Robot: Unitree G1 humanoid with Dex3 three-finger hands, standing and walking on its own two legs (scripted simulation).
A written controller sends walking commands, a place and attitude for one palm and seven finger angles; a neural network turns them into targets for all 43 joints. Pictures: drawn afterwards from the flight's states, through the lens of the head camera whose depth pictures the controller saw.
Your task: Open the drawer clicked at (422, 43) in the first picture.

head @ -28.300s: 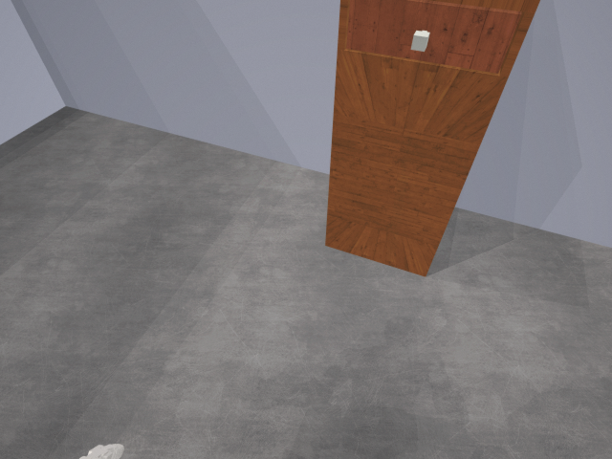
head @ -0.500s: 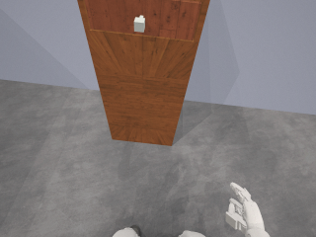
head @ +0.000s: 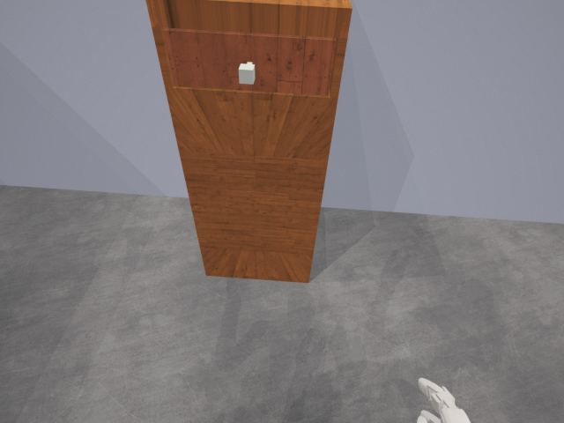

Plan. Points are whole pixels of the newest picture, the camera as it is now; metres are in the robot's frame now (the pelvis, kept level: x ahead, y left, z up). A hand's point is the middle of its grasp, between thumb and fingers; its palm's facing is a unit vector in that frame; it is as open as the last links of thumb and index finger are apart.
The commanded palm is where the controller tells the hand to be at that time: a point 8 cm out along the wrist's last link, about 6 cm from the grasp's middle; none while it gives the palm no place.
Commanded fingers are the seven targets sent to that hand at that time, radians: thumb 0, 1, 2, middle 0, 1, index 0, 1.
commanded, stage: stop stepping back and stand still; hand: left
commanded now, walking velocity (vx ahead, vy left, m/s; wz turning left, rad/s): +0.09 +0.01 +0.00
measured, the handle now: (248, 70) +0.81 +0.10 +0.15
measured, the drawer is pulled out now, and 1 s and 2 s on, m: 0.00 0.00 0.00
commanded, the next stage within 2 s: let the arm hang, fingers relaxed in 0.08 s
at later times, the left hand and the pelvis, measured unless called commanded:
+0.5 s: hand out of the picture +0.05 +0.18 -0.17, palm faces +0.11 -0.97 -0.20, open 6.7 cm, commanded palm none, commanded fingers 0.00 0.90 0.90 -0.20 -0.30 -0.20 -0.30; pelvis +0.00 +0.00 -0.01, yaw +4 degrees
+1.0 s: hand out of the picture +0.04 +0.20 -0.14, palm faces +0.09 -0.96 -0.28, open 7.4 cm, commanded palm none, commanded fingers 0.00 0.90 0.90 -0.20 -0.30 -0.20 -0.30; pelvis +0.02 +0.00 +0.02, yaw +4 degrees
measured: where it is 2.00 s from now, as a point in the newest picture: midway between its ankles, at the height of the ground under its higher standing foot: outside the picture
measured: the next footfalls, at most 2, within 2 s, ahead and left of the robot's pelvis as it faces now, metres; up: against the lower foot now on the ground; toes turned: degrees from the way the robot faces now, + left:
none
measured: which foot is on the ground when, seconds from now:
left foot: down 0.00-1.00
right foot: down 0.00-1.00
